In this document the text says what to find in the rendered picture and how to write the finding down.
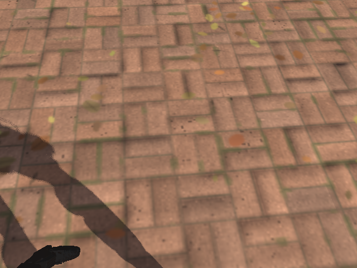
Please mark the left robot hand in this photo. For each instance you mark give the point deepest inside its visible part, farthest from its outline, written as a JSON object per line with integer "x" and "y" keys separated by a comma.
{"x": 49, "y": 256}

